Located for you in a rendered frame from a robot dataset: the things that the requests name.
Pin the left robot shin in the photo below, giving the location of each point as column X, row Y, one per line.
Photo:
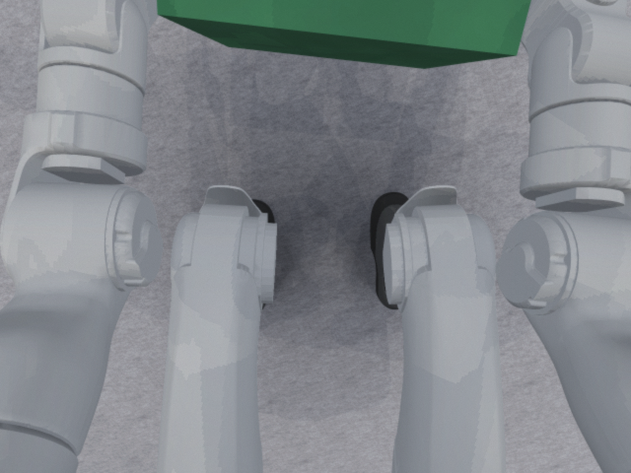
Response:
column 186, row 228

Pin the robot right forearm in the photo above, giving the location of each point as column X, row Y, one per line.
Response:
column 579, row 77

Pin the right robot shin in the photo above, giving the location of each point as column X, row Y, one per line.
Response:
column 446, row 195

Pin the carton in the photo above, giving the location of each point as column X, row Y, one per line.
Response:
column 409, row 33

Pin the robot shin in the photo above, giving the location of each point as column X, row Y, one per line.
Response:
column 446, row 195
column 186, row 228

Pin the robot left forearm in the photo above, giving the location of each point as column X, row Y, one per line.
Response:
column 92, row 63

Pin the left robot upper arm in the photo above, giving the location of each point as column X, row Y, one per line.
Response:
column 75, row 251

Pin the right robot upper arm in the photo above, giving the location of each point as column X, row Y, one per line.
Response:
column 571, row 275

